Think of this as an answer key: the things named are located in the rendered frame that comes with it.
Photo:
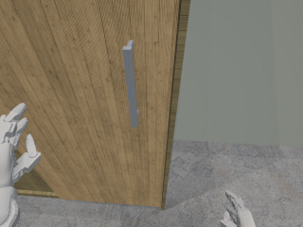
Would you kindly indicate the left robot forearm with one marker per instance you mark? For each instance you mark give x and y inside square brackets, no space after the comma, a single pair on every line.
[9,210]

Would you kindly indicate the wardrobe door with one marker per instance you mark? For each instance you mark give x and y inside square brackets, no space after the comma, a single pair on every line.
[64,60]
[31,181]

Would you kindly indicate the robot right hand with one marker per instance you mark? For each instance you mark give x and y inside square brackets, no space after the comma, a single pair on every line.
[241,216]

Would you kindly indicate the robot left hand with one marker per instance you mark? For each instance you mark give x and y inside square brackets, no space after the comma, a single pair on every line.
[11,128]

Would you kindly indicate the handle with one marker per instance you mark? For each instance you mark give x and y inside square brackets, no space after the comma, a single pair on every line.
[128,59]

